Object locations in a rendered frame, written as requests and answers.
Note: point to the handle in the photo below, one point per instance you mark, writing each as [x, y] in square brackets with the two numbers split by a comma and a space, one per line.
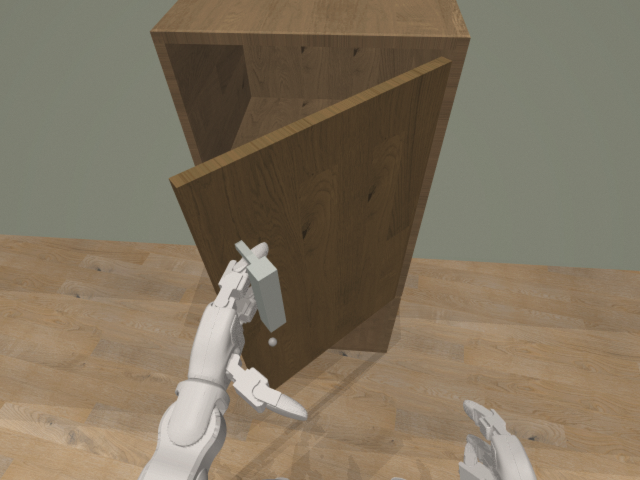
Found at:
[266, 287]

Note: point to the cupboard door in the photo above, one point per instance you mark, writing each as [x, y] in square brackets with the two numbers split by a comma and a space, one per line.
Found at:
[334, 196]

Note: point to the robot left hand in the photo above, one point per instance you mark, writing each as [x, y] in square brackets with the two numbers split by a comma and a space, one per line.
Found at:
[220, 331]

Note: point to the left robot forearm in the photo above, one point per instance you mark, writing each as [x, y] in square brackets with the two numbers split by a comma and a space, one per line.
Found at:
[191, 433]

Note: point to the robot right hand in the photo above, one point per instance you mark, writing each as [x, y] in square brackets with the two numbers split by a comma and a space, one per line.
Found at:
[505, 459]

